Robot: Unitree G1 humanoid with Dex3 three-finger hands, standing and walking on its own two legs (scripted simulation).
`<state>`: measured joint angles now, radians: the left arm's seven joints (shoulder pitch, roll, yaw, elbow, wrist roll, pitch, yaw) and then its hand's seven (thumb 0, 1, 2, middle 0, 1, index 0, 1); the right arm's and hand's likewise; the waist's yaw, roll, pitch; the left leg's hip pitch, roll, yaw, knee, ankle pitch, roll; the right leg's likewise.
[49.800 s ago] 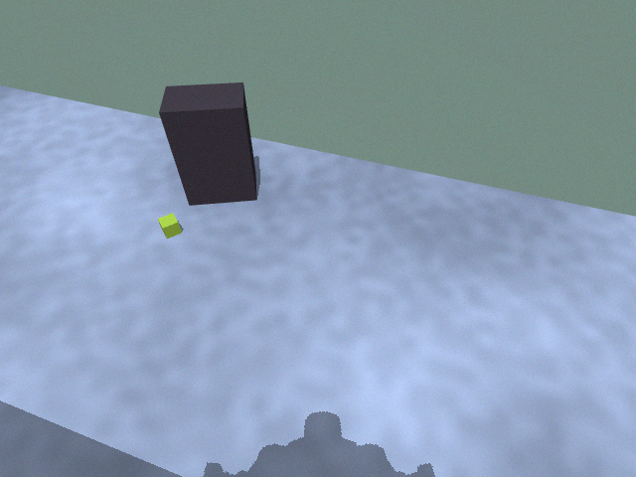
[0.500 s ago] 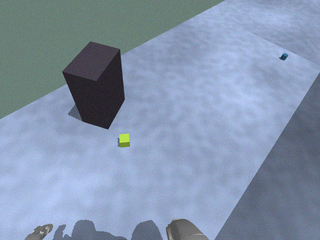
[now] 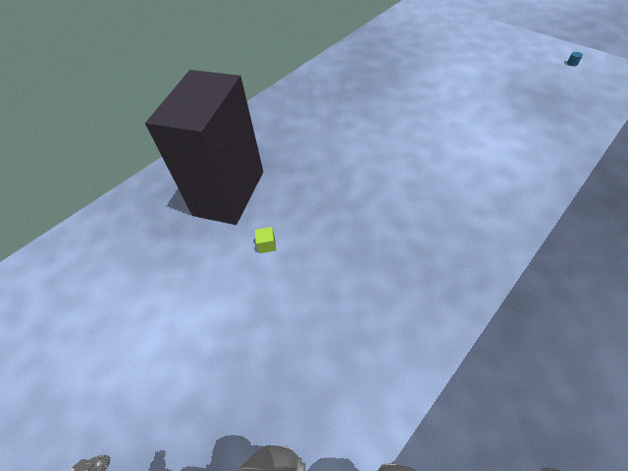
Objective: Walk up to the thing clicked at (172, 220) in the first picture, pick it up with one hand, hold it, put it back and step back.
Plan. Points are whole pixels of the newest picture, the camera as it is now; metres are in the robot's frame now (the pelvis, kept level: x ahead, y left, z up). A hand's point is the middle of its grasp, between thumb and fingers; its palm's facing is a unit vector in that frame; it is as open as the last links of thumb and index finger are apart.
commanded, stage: step back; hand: left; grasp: from above
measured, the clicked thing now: (265, 240) +0.95 +0.26 -0.73
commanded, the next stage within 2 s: stand in 1.34 s
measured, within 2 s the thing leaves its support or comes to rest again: neither
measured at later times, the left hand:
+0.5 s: hand out of the picture -0.14 +0.27 -0.15, palm faces +0.01 -0.91 -0.40, open 7.4 cm
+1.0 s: hand out of the picture -0.11 +0.33 -0.15, palm faces +0.02 -0.93 -0.37, open 7.4 cm
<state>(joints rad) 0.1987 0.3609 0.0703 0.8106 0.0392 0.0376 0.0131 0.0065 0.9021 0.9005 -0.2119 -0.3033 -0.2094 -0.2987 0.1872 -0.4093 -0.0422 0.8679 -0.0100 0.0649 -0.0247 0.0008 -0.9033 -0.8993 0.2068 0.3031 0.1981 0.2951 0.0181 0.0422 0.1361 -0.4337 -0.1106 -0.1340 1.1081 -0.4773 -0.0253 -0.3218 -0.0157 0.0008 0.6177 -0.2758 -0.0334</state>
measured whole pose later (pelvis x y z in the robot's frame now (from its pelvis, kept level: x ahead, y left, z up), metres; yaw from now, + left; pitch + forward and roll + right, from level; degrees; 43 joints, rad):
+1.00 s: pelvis -0.14 +0.04 +0.00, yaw +3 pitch -3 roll +0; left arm 0.27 0.43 0.05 0.95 0.01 -0.01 -0.01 0.01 0.91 0.90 -0.21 -0.30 -0.20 -0.30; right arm 0.23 -0.35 -0.07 0.93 -0.03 -0.04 0.04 0.00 -0.90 -0.90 0.21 0.30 0.20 0.30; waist 0.01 -0.04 0.10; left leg -0.26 0.01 0.03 0.58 -0.27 0.03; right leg -0.37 0.00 0.06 1.07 -0.46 -0.05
